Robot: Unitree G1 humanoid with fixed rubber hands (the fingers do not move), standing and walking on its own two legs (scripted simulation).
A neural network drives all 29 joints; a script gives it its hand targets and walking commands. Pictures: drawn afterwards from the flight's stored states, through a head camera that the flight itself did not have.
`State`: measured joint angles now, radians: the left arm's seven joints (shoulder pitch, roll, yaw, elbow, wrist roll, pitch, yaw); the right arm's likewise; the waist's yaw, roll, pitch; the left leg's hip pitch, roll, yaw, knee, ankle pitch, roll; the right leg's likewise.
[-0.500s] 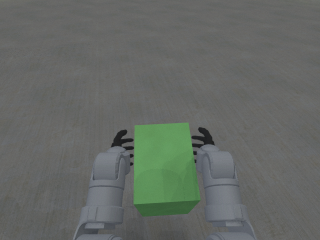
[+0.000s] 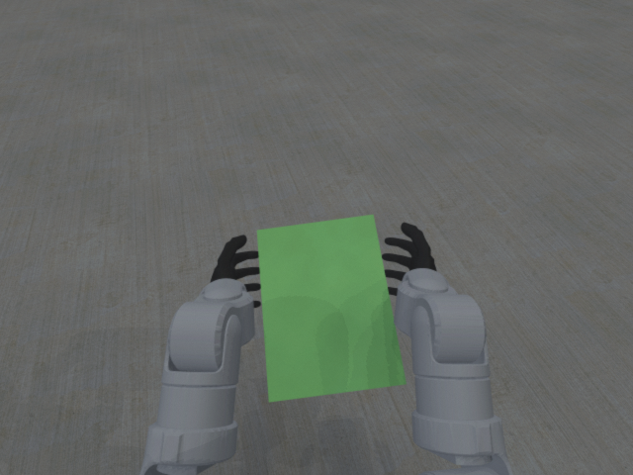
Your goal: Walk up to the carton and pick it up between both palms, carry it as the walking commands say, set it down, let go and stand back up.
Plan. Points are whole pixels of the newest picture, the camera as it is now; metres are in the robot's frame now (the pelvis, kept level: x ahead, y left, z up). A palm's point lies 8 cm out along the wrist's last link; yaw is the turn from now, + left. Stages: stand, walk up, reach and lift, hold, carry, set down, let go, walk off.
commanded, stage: carry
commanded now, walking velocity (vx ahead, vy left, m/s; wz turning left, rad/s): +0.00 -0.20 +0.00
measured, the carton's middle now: (328, 318) +0.34 +0.00 +0.00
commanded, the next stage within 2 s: none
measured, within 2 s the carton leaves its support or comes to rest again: neither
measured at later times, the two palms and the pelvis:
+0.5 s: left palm (311, 372) +0.22 +0.02 +0.09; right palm (529, 360) +0.24 -0.21 +0.10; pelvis -0.08 -0.11 +0.00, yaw +3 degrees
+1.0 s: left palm (434, 437) +0.16 -0.10 +0.10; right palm out of the picture +0.17 -0.32 +0.10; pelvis -0.15 -0.22 +0.00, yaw +3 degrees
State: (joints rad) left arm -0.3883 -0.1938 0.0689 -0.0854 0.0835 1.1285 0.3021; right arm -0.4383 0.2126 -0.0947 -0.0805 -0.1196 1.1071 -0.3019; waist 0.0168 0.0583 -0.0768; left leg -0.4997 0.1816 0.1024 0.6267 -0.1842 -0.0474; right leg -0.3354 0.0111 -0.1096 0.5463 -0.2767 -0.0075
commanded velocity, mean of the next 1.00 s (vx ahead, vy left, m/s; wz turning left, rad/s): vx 0.00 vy -0.20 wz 0.00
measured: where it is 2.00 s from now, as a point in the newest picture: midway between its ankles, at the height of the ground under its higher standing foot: outside the picture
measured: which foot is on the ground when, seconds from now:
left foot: up 0.00-0.18, down 0.20-0.40, up 0.42-0.58, down 0.60-0.84, up 0.86-1.00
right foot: down 0.00-0.22, up 0.24-0.36, down 0.38-0.62, up 0.64-0.80, down 0.82-1.00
